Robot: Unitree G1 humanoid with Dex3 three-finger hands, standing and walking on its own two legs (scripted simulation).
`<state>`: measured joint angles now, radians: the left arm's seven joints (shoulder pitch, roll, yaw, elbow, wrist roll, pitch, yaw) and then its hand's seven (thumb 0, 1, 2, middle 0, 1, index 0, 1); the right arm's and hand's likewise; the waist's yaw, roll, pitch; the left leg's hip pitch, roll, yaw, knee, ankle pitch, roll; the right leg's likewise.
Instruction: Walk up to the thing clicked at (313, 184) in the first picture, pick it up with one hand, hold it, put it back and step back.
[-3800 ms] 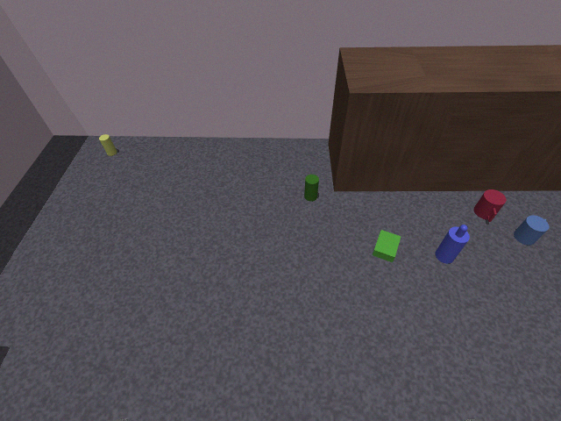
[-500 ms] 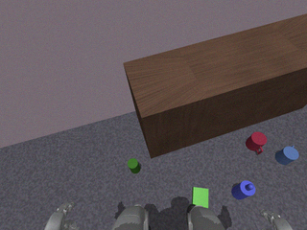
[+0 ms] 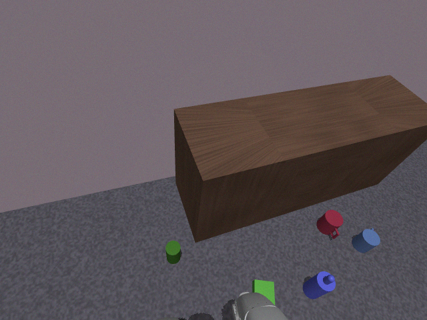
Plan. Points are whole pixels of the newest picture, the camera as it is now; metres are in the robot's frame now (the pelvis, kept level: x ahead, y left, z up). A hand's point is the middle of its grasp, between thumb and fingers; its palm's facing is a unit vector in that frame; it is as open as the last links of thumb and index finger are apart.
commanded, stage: walk up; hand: left
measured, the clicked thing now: (173, 252) +0.46 +0.11 -0.72
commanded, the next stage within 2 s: none
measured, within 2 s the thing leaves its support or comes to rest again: neither
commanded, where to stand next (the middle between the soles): +0.10 -0.09 m, yaw +4 degrees
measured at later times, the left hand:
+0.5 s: hand out of the picture +0.05 +0.20 -0.15, palm faces +0.01 -0.92 -0.39, open 7.4 cm
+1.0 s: hand (139, 289) +0.20 +0.16 -0.17, palm faces +0.04 -0.94 -0.34, open 7.4 cm
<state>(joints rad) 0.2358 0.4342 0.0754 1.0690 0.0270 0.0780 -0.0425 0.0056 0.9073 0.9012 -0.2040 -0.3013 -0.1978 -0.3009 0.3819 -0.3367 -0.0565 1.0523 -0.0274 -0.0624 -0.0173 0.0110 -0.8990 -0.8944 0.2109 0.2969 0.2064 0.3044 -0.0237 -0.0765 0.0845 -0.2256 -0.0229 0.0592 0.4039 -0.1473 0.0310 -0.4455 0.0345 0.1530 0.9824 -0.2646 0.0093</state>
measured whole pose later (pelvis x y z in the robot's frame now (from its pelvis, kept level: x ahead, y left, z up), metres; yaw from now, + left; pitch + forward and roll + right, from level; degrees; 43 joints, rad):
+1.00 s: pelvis +0.11 -0.10 -0.02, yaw +4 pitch -1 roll +0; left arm 0.15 0.37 0.02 0.89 -0.01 0.01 0.00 0.01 0.91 0.90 -0.21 -0.30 -0.20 -0.30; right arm 0.16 -0.36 -0.01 0.91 0.00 -0.04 -0.02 0.01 -0.90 -0.89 0.21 0.30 0.21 0.30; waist 0.00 -0.03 0.14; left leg -0.33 0.01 0.00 0.62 -0.26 0.00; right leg -0.33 -0.05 0.01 0.82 -0.50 -0.02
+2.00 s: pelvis +0.10 -0.10 +0.00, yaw +6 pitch -3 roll +0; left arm 0.09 0.36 0.01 1.15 0.02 -0.01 -0.01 0.01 0.90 0.90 -0.21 -0.30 -0.20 -0.30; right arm 0.05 -0.35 -0.02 1.15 0.00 0.02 0.03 0.01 -0.90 -0.89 0.21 0.30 0.20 0.30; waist 0.01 0.01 0.05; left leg -0.15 0.03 -0.01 0.37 -0.17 -0.02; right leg -0.13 -0.05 -0.02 0.34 -0.16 0.04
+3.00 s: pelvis +0.12 -0.12 +0.00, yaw +5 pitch -3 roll +0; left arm 0.10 0.35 0.00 1.12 0.01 -0.01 -0.01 0.01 0.91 0.90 -0.21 -0.30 -0.20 -0.30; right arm 0.10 -0.35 -0.01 1.14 -0.01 0.00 0.01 0.01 -0.90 -0.89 0.21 0.30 0.20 0.30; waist -0.01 0.01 0.06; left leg -0.11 0.06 -0.01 0.33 -0.17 -0.05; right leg -0.11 -0.03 -0.02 0.34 -0.19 0.02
